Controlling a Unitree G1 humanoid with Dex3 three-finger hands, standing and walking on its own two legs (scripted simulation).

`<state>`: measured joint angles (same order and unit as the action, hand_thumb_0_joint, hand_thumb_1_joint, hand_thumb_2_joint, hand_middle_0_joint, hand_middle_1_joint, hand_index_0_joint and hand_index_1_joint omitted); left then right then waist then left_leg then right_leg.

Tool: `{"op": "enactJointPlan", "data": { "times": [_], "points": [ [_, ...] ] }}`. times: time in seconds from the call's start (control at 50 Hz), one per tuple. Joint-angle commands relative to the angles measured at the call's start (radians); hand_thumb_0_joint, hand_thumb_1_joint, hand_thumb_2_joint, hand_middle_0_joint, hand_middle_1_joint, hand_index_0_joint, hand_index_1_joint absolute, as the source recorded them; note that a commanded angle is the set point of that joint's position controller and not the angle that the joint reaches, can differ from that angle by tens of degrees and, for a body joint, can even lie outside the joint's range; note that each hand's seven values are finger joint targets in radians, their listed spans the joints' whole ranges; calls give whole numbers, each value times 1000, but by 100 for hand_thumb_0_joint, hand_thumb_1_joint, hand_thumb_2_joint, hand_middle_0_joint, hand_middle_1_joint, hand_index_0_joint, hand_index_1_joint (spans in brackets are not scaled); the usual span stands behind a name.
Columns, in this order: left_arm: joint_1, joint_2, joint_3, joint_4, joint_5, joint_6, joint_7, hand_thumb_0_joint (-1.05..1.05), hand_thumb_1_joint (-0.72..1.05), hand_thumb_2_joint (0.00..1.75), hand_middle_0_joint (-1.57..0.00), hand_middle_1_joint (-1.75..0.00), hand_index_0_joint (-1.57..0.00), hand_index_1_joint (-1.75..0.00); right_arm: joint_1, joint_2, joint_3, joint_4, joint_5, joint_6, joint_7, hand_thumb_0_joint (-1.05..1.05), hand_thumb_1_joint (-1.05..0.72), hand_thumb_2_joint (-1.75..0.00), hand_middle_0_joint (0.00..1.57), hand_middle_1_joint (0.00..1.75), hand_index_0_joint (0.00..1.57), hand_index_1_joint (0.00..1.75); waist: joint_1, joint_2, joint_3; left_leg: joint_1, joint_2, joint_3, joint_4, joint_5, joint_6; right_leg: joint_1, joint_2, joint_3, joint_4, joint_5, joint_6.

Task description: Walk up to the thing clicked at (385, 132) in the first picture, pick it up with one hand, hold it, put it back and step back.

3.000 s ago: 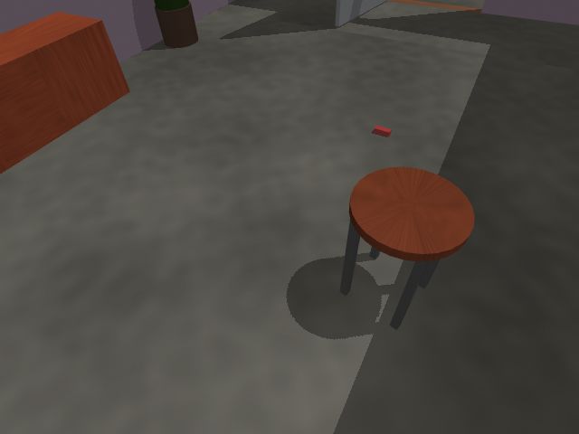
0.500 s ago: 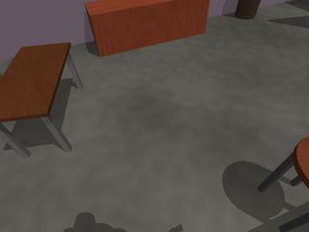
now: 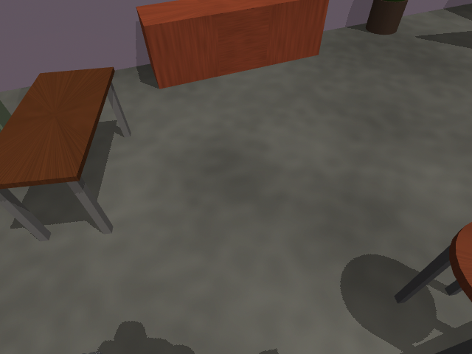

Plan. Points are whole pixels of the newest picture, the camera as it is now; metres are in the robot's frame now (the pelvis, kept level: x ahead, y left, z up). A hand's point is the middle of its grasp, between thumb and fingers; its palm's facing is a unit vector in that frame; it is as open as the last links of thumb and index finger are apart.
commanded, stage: walk up
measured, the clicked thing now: out of the picture +1.07 -1.58 -0.76
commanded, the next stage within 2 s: stand in 0.12 s
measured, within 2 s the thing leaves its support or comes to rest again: neither
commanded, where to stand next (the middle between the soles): +0.06 +0.00 m, yaw -3 degrees
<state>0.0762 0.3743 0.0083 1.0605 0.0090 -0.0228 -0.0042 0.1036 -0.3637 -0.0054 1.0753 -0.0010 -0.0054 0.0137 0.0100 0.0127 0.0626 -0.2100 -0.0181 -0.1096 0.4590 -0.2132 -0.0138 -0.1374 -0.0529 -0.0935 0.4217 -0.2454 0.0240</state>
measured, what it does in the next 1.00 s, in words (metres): stands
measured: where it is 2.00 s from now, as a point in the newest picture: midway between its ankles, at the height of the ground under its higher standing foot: outside the picture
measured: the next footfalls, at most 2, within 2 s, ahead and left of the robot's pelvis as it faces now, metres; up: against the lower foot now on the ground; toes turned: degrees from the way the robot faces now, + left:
none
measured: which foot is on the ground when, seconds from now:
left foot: down 0.00-1.00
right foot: down 0.00-1.00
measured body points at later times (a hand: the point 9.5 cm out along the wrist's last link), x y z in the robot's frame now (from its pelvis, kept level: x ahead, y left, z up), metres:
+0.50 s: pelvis +0.00 -0.01 +0.01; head +0.01 -0.01 +0.46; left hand +0.07 +0.29 -0.13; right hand +0.08 -0.31 -0.13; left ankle +0.02 +0.13 -0.74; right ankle -0.01 -0.13 -0.74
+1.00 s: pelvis +0.00 -0.02 +0.01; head +0.01 -0.02 +0.46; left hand +0.10 +0.28 -0.12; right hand +0.06 -0.32 -0.13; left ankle +0.02 +0.13 -0.74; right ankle -0.01 -0.13 -0.74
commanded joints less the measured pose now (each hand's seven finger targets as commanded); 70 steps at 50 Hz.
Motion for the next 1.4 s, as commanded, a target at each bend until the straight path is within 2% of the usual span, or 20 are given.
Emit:
{"op": "enactJointPlan", "data": {
  "times": [0.0, 0.08, 0.1, 0.14, 0.24, 0.3, 0.4, 0.42, 0.5, 0.56, 0.66, 0.78, 0.82, 0.92, 0.96, 1.1, 1.16, 1.18, 1.24, 1.38],
  "points": [
    [-39, 220, 55, -44, -5, -19, 11, 0, 90, 90, -20, -30, -20, -30, -44, -211, -41, -45, -2, -20, -14, 0, -90, -90, 20, 30, 20, 30, 2, -7, -121, 6, 96, -74, -70, 264, 51, 93, -98, 79, -78, 135, -55],
    [-44, 216, 58, -28, -4, -14, 11, 0, 90, 90, -20, -30, -20, -30, -63, -215, -41, -39, -3, -19, -15, 0, -90, -90, 20, 30, 20, 30, 5, 4, -111, 1, 100, -77, -87, 262, 52, 97, -92, 70, -82, 122, -49],
    [-39, 196, 44, -7, -7, -11, 11, 0, 90, 90, -20, -30, -20, -30, -76, -200, -36, -34, -4, -22, -18, 0, -90, -90, 20, 30, 20, 30, 6, -20, -107, 32, 120, -71, -105, 275, 45, 80, -100, 103, -105, 142, -44],
    [-48, 199, 44, -2, -6, -9, 11, 0, 90, 90, -20, -30, -20, -30, -64, -205, -37, -29, -4, -25, -21, 0, -90, -90, 20, 30, 20, 30, -3, -12, -109, 49, 122, -66, -111, 311, 36, 86, -98, 99, -108, 168, -42],
    [-40, 201, 40, 20, -5, -10, 8, 0, 90, 90, -20, -30, -20, -30, -80, -206, -37, -17, -3, -24, -21, 0, -90, -90, 20, 30, 20, 30, -3, 5, -88, 58, 120, -54, -148, 221, 27, 63, -92, 111, -143, 102, -41],
    [-39, 206, 41, 27, -2, -12, 8, 0, 90, 90, -20, -30, -20, -30, -85, -199, -37, -12, -3, -24, -19, 0, -90, -90, 20, 30, 20, 30, -3, -5, -104, 64, 125, -51, -155, 218, 27, 76, -94, 115, -148, 110, -43],
    [-29, 203, 38, 37, 0, -10, 7, 0, 90, 90, -20, -30, -20, -30, -75, -199, -36, 0, -6, -23, -18, 0, -90, -90, 20, 30, 20, 30, -6, 6, -85, 44, 120, -43, -183, 121, 25, 58, -89, 124, -164, 44, -42],
    [-23, 201, 37, 35, 0, -11, 6, 0, 90, 90, -20, -30, -20, -30, -84, -199, -36, 0, -6, -23, -18, 0, -90, -90, 20, 30, 20, 30, 2, -1, -87, 54, 123, -43, -178, 146, 26, 61, -93, 127, -163, 66, -42],
    [-15, 197, 34, 35, 1, -13, 8, 0, 90, 90, -20, -30, -20, -30, -72, -196, -35, 4, -5, -25, -19, 0, -90, -90, 20, 30, 20, 30, -4, -12, -100, 73, 128, -38, -164, 205, 25, 62, -95, 129, -160, 119, -42],
    [-8, 199, 35, 36, -1, -11, 9, 0, 90, 90, -20, -30, -20, -30, -71, -195, -35, 7, -6, -23, -19, 0, -90, -90, 20, 30, 20, 30, 0, -6, -97, 61, 125, -38, -170, 168, 26, 62, -91, 127, -163, 89, -40],
    [-7, 197, 35, 33, -3, -11, 10, 0, 90, 90, -20, -30, -20, -30, -60, -191, -31, 10, -4, -22, -19, 0, -90, -90, 20, 30, 20, 30, -3, -26, -90, 63, 124, -31, -168, 210, 21, 65, -90, 126, -157, 143, -40],
    [-7, 199, 37, 30, -4, -6, 8, 0, 90, 90, -20, -30, -20, -30, -47, -197, -28, 13, -5, -23, -20, 0, -90, -90, 20, 30, 20, 30, -5, -2, -77, 61, 125, -28, -181, 141, 19, 42, -86, 135, -165, 70, -42],
    [-16, 196, 36, 26, -2, -7, 8, 0, 90, 90, -20, -30, -20, -30, -47, -198, -27, 12, -5, -24, -21, 0, -90, -90, 20, 30, 20, 30, -3, -6, -84, 60, 131, -30, -176, 186, 21, 60, -90, 135, -155, 110, -43],
    [-8, 201, 38, 25, -5, -8, 7, 0, 90, 90, -20, -30, -20, -30, -43, -199, -26, 11, -5, -24, -21, 0, -90, -90, 20, 30, 20, 30, -2, -5, -80, 70, 129, -25, -173, 176, 20, 48, -89, 137, -164, 107, -41],
    [-17, 200, 39, 19, -3, -7, 8, 0, 90, 90, -20, -30, -20, -30, -35, -197, -26, 9, -6, -24, -22, 0, -90, -90, 20, 30, 20, 30, -5, -16, -101, 69, 132, -21, -168, 207, 19, 70, -89, 133, -152, 142, -44],
    [-7, 196, 37, 20, -5, -8, 7, 0, 90, 90, -20, -30, -20, -30, -32, -202, -24, 8, -4, -24, -23, 0, -90, -90, 20, 30, 20, 30, -5, -4, -86, 76, 130, -19, -167, 212, 15, 62, -87, 135, -162, 156, -41],
    [-2, 200, 38, 17, -3, -8, 10, 0, 90, 90, -20, -30, -20, -30, -37, -197, -25, 2, -5, -22, -24, 0, -90, -90, 20, 30, 20, 30, -3, -25, -116, 93, 132, -11, -144, 267, 17, 84, -88, 128, -146, 250, -39],
    [-10, 203, 40, 16, -5, -8, 9, 0, 90, 90, -20, -30, -20, -30, -27, -199, -24, 4, -5, -22, -25, 0, -90, -90, 20, 30, 20, 30, -11, -10, -111, 99, 132, -10, -155, 247, 17, 70, -89, 136, -149, 216, -41],
    [-9, 197, 38, 16, -3, -6, 10, 0, 90, 90, -20, -30, -20, -30, -34, -200, -23, 3, -5, -20, -24, 0, -90, -90, 20, 30, 20, 30, -6, -8, -96, 81, 134, -14, -163, 206, 19, 70, -86, 132, -158, 159, -40],
    [-5, 197, 37, 16, -4, -7, 10, 0, 90, 90, -20, -30, -20, -30, -35, -195, -22, 0, -6, -19, -24, 0, -90, -90, 20, 30, 20, 30, -7, -16, -92, 82, 134, -14, -163, 236, 16, 71, -84, 132, -155, 196, -40]
  ]
}}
